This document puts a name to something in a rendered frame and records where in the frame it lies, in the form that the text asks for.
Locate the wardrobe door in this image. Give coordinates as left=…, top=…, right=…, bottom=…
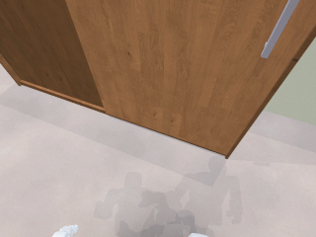
left=65, top=0, right=316, bottom=155
left=0, top=0, right=104, bottom=108

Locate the handle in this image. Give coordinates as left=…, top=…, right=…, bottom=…
left=261, top=0, right=300, bottom=59

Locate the robot left hand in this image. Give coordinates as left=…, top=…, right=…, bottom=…
left=52, top=224, right=79, bottom=237

